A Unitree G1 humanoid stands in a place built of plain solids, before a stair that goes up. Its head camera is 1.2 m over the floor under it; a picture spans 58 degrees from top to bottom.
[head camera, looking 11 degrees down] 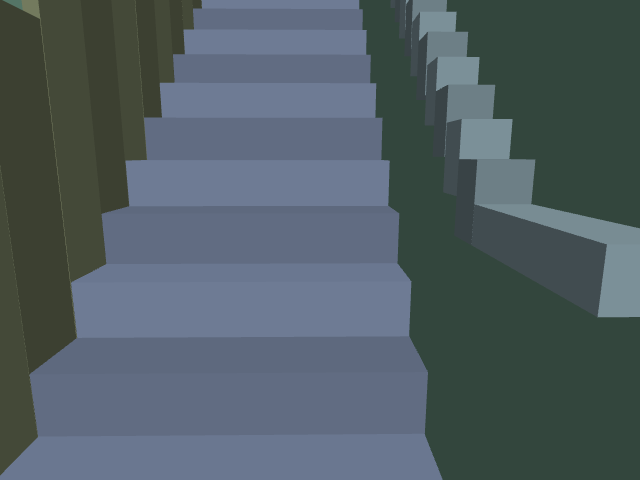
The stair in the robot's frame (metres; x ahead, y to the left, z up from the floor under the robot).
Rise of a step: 0.20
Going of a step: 0.25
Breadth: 1.14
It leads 1 degrees to the left of straight ahead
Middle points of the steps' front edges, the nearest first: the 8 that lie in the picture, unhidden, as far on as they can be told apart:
1.14 0.26 0.59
1.39 0.26 0.79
1.64 0.26 0.99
1.89 0.27 1.18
2.14 0.27 1.38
2.39 0.27 1.58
2.64 0.28 1.77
2.89 0.28 1.97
